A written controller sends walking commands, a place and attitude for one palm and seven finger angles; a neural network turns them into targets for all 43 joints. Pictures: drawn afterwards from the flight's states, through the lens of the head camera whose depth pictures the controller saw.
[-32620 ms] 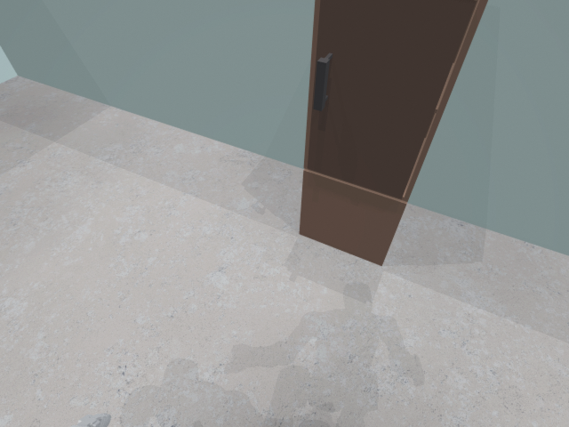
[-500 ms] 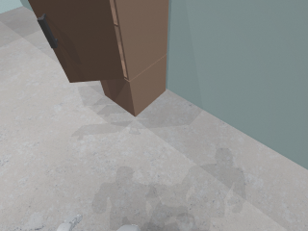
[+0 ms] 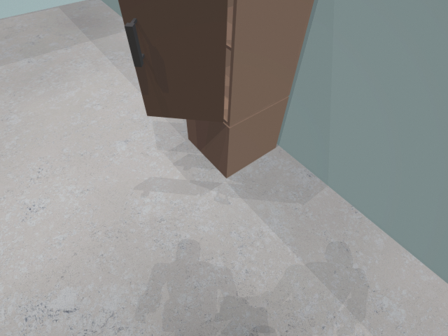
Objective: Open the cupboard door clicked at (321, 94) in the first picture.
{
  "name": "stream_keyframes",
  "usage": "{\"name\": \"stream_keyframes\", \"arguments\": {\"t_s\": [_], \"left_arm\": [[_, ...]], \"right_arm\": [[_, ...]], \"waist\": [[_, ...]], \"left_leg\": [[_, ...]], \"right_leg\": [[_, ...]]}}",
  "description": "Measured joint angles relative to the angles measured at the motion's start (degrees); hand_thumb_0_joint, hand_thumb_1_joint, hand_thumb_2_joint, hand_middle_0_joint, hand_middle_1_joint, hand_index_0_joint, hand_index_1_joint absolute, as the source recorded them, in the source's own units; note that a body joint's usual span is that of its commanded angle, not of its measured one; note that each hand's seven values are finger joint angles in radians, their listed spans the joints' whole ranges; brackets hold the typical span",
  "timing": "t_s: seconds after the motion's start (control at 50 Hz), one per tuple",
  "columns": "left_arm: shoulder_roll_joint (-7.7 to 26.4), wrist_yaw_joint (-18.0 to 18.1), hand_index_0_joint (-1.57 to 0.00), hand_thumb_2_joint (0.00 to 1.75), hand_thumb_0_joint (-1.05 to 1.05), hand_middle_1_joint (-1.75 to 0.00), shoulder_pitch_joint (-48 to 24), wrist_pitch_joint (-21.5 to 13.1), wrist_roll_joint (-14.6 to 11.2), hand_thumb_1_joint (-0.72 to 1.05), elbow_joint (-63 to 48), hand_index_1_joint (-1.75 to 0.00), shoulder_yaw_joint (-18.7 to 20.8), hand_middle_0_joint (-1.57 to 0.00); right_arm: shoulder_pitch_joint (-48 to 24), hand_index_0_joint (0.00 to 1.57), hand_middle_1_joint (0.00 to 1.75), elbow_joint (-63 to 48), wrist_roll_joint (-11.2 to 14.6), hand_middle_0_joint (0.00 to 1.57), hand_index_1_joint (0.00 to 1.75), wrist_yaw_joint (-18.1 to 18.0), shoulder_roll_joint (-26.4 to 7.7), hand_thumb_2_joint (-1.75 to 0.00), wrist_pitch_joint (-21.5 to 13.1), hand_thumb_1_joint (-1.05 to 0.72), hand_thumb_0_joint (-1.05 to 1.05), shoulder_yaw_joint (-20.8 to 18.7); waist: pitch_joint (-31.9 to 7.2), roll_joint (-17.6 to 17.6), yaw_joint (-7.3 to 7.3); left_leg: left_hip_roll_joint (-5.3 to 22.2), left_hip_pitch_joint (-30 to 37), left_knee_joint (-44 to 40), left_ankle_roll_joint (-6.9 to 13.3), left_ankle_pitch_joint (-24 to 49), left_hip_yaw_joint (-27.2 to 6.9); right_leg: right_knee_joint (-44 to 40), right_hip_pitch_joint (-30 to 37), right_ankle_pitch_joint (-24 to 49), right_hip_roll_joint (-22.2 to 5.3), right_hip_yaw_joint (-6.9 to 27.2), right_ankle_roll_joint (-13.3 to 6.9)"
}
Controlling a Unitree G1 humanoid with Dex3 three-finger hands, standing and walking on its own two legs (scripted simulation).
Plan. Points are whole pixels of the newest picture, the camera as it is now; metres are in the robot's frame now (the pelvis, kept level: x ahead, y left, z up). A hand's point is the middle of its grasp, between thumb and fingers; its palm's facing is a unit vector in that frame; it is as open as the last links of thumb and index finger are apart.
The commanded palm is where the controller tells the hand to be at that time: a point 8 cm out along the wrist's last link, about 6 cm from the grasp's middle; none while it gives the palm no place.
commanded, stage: take the last steps up to it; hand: left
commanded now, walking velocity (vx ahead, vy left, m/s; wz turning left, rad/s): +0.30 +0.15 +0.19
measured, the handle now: (136, 42) +0.98 +0.37 +0.01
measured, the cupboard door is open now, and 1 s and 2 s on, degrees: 46 46 46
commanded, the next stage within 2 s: come to a stop and stand still in 1.06 s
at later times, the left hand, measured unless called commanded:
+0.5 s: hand out of the picture +0.07 +0.27 -0.19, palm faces +0.17 -0.97 -0.18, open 7.4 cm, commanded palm none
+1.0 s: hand (108, 238) +0.34 +0.30 -0.16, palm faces +0.14 -0.97 -0.21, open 7.2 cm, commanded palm none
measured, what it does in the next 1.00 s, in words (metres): walks ahead: right foot, then left foot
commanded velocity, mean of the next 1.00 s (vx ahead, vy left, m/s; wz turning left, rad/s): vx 0.28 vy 0.09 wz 0.00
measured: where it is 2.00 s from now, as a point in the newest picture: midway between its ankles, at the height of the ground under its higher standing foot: (191, 282)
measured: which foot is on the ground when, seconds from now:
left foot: down 0.00-0.06, up 0.08-0.38, down 0.40-0.78, up 0.80-1.00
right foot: up 0.00-0.04, down 0.06-0.40, up 0.42-0.74, down 0.76-1.00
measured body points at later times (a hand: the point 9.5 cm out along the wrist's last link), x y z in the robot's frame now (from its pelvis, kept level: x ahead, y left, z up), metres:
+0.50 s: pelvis +0.13 +0.08 -0.02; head +0.16 +0.11 +0.43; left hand +0.06 +0.32 -0.18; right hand +0.25 -0.15 -0.15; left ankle +0.17 +0.19 -0.74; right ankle +0.06 -0.07 -0.67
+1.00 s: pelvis +0.31 +0.12 +0.01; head +0.33 +0.11 +0.46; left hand +0.33 +0.36 -0.14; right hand +0.34 -0.11 -0.15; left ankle +0.34 +0.26 -0.69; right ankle +0.30 +0.02 -0.74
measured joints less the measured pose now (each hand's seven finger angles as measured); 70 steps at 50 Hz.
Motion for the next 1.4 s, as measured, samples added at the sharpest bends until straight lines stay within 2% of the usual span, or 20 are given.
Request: {"name": "stream_keyframes", "arguments": {"t_s": [0.06, 0.08, 0.12, 0.2, 0.28, 0.38, 0.44, 0.48, 0.52, 0.62, 0.76, 0.82, 0.88, 0.94, 1.02, 1.14, 1.16, 1.2, 1.26, 1.4], "left_arm": [[0.01, -0.21, -0.2, 0.9, 0.01, -0.3, -0.01, -1.65, 0.21, 0.91, -1.31, -0.29, 0.0, -0.2], [-0.09, 0.03, -0.2, 0.9, 0.01, -0.3, -0.11, -2.35, 0.35, 0.91, -1.55, -0.29, 0.13, -0.2], [-1.25, 0.61, -0.2, 0.9, 0.0, -0.3, 0.2, -2.98, 0.27, 0.91, -1.41, -0.29, 0.02, -0.2], [-2.61, 1.29, -0.2, 0.9, 0.0, -0.3, 3.99, -3.84, 0.23, 0.91, 0.34, -0.29, -0.38, -0.2], [-2.91, 0.99, -0.2, 0.9, 0.0, -0.3, 6.99, -4.25, 0.47, 0.91, 3.32, -0.29, -0.67, -0.2], [-2.66, 0.56, -0.2, 0.9, 0.0, -0.3, 10.19, -3.6, 0.57, 0.9, 5.92, -0.3, -0.41, -0.2], [-1.72, 0.56, -0.2, 0.9, 0.0, -0.3, 10.35, -1.63, 0.3, 0.91, 6.93, -0.3, -0.08, -0.2], [-0.85, 0.75, -0.2, 0.9, 0.01, -0.3, 8.81, -0.72, 0.21, 0.91, 7.18, -0.29, 0.13, -0.2], [-0.39, 0.56, -0.2, 0.9, 0.01, -0.3, 6.8, -0.68, 0.3, 0.91, 6.6, -0.29, 0.3, -0.2], [-1.04, 0.2, -0.19, 0.9, 0.01, -0.29, 1.9, -1.46, 0.29, 0.91, 3.08, -0.29, 0.24, -0.2], [-1.88, -0.19, -0.19, 0.9, 0.0, -0.29, -3.19, -2.72, 0.39, 0.91, -0.6, -0.29, -0.18, -0.2], [-2.68, 0.2, -0.19, 0.9, 0.0, -0.29, -3.66, -4.41, 0.23, 0.91, -1.14, -0.29, -0.41, -0.2], [-3.63, 1.01, -0.2, 0.9, 0.0, -0.29, -1.56, -5.12, -0.17, 0.91, -0.77, -0.29, -0.81, -0.2], [-3.9, 1.97, -0.2, 0.9, -0.01, -0.3, 1.32, -5.62, -0.51, 0.93, 0.81, -0.3, -0.09, -0.2], [-2.71, 1.53, -0.2, 0.9, -0.01, -0.3, 4.41, -5.65, -0.17, 0.95, 3.79, -0.3, -0.18, -0.2], [-2.55, 0.97, -0.2, 0.9, 0.0, -0.3, 9.09, -4.08, 0.03, 0.93, 7.44, -0.3, -0.44, -0.2], [-2.76, 0.9, -0.2, 0.9, 0.0, -0.3, 10.09, -3.64, -0.05, 0.92, 7.62, -0.3, -0.49, -0.2], [-1.99, 1.13, -0.2, 0.9, 0.0, -0.3, 9.96, -2.32, -0.1, 0.92, 8.15, -0.29, -0.62, -0.2], [-1.28, 1.82, -0.2, 0.9, 0.01, -0.3, 7.89, -1.19, -0.36, 0.92, 8.09, -0.29, -0.87, -0.2], [-1.65, 1.72, -0.19, 0.9, 0.0, -0.29, 1.88, 0.95, -0.37, 0.91, 3.47, -0.29, -0.78, -0.2]], "right_arm": [[2.4, 0.2, 0.3, 1.1, 0.48, 0.2, 0.3, 0.3, -0.05, -0.9, 0.6, -0.9, 0.0, -0.33], [2.82, 0.2, 0.3, 1.52, 0.6, 0.2, 0.3, 0.49, -0.17, -0.9, 0.98, -0.9, 0.0, -0.52], [2.84, 0.2, 0.3, 2.61, 0.25, 0.2, 0.3, 1.01, -1.15, -0.9, 2.14, -0.91, 0.01, -1.06], [1.22, 0.2, 0.3, 2.89, -0.05, 0.2, 0.3, 2.11, -2.18, -0.9, 3.25, -0.91, 0.01, -2.15], [-0.84, 0.2, 0.3, 1.11, 0.28, 0.19, 0.3, 2.94, -2.13, -0.9, 2.12, -0.91, 0.01, -2.43], [-3.26, 0.19, 0.3, -1.05, 0.34, 0.19, 0.3, 3.19, -2.48, -0.9, -0.07, -0.91, 0.01, -2.0], [-4.68, 0.2, 0.3, -2.22, -0.2, 0.19, 0.3, 1.91, -1.7, -0.9, -2.13, -0.91, 0.0, -1.81], [-4.52, 0.2, 0.3, -2.39, -0.28, 0.19, 0.3, 1.06, -0.35, -0.9, -2.62, -0.91, 0.0, -1.27], [-3.5, 0.2, 0.3, -1.76, -0.31, 0.19, 0.3, 0.43, 0.77, -0.9, -2.85, -0.91, 0.0, -0.77], [0.26, 0.2, 0.3, 1.19, -0.19, 0.2, 0.3, -0.37, 0.58, -0.9, -3.09, -0.94, -0.01, -1.03], [6.01, 0.2, 0.3, 5.31, -0.1, 0.2, 0.3, 0.34, 0.21, -0.9, -1.79, -0.93, 0.0, -0.65], [6.6, 0.2, 0.3, 6.76, 0.26, 0.2, 0.3, 0.72, -0.14, -0.9, -0.57, -0.92, 0.0, -0.78], [5.07, 0.2, 0.3, 7.2, 0.15, 0.2, 0.3, 0.92, -0.28, -0.9, 0.24, -0.92, 0.01, -1.22], [3.2, 0.2, 0.3, 6.01, 0.15, 0.19, 0.3, 1.06, 0.17, -0.9, 0.03, -0.91, 0.01, -1.43], [0.71, 0.2, 0.3, 4.1, 0.3, 0.19, 0.3, 1.4, 0.88, -0.9, -0.35, -0.91, 0.01, -1.55], [-2.39, 0.2, 0.3, 1.94, 0.22, 0.19, 0.3, 1.76, -0.19, -0.9, -1.9, -0.92, 0.01, -1.28], [-2.55, 0.2, 0.3, 1.29, -0.02, 0.19, 0.3, 1.62, -0.68, -0.9, -2.6, -0.92, 0.01, -1.2], [-3.48, 0.2, 0.3, 0.71, -0.38, 0.19, 0.3, 0.74, 0.16, -0.9, -3.09, -0.92, 0.0, -0.95], [-3.43, 0.2, 0.3, 0.46, -0.35, 0.19, 0.3, -0.49, 1.53, -0.9, -2.63, -0.92, 0.0, 0.19], [-5.03, 0.2, 0.3, 2.01, 0.01, 0.2, 0.3, -1.99, 1.09, -0.9, 0.21, -0.94, 0.0, 0.17]], "waist": [[-0.91, -0.1, -0.13], [-0.89, -0.26, 0.12], [-0.4, 1.05, 0.06], [-1.3, 0.6, -0.23], [-1.28, -1.92, 0.09], [-0.53, -3.23, 1.96], [0.38, -3.47, 1.67], [0.59, -3.76, 1.63], [0.36, -3.43, 1.52], [-0.72, -1.87, 0.86], [-1.22, -0.93, -0.91], [-0.63, 0.93, -1.22], [-0.77, 1.56, -1.43], [-1.44, 0.86, -1.46], [-1.83, -0.57, -0.49], [-1.45, -1.16, 1.44], [-1.68, -0.44, 1.47], [-0.9, -2.13, 1.14], [-0.69, -3.36, 1.0], [0.09, -1.61, 0.44]], "left_leg": [[-1.13, -1.17, 4.75, -0.23, -3.9, -0.29], [-1.29, -2.95, 9.8, -0.57, -8.13, 0.13], [-0.48, -7.3, 22.07, -1.38, -11.51, 0.16], [2.8, -15.1, 32.98, -3.43, -3.66, 1.92], [5.18, -16.26, 22.19, -4.64, 0.21, 4.11], [4.52, -10.61, 5.09, -3.7, 1.38, 6.85], [4.03, -10.91, 8.44, -1.24, 3.61, 7.52], [3.77, -9.56, 8.69, -0.72, 1.3, 8.33], [3.25, -7.06, 5.86, -0.79, 1.25, 8.87], [1.3, 0.11, -2.71, 0.09, 2.55, 9.92], [-0.03, 6.21, -1.57, -1.02, -3.23, 10.37], [1.49, 1.0, 15.27, -1.36, -11.45, 7.67], [2.65, -7.28, 29.68, -2.34, -7.91, 4.86], [4.69, -12.51, 28.66, -3.64, -3.29, 4.15], [6.06, -14.72, 18.18, -4.66, 0.34, 4.49], [4.76, -9.62, 2.19, -3.64, 4.97, 6.13], [5.03, -9.03, 1.12, -2.26, 8.37, 5.84], [4.03, -9.96, 5.83, -0.73, 6.92, 6.93], [2.97, -8.37, 5.34, -0.24, 3.66, 7.72], [3.7, -5.5, 1.4, -0.26, 4.39, 7.73]], "right_leg": [[-12.95, 5.39, 2.91, -0.22, -0.09, -0.93], [-13.57, 5.48, 7.64, -0.7, -0.07, -1.37], [-12.11, 6.67, 8.78, -1.03, -1.64, -1.49], [-18.03, 11.38, 9.11, -2.18, -2.8, 0.04], [-23.54, 15.39, 10.27, -4.55, -3.27, 1.56], [-19.76, 17.09, 5.42, -7.69, -3.52, 4.46], [1.25, 9.08, -2.56, -7.65, -0.14, 1.19], [15.26, 1.9, -1.96, -5.79, 1.42, -0.78], [20.6, -3.35, 1.12, -4.67, 0.63, -1.61], [9.93, -7.87, 6.42, -3.23, -1.61, -1.82], [-10.53, -0.58, 11.08, -1.07, -2.18, -2.38], [-9.87, 1.45, 12.37, 0.23, -3.45, -5.38], [-14.11, 5.17, 11.35, 1.33, -3.95, -5.19], [-20.65, 9.07, 13.31, 1.82, -3.64, -4.59], [-25.48, 13.13, 13.61, 1.2, -2.99, -3.61], [-20.5, 16.0, 7.07, -0.68, -1.95, -0.29], [-15.96, 14.51, 4.44, -0.64, -2.0, -0.73], [-1.61, 9.14, -2.04, -1.28, 0.37, -2.04], [10.43, 1.91, -2.33, -0.63, 1.75, -2.2], [2.56, -1.84, -1.04, 1.31, 0.92, -1.17]]}}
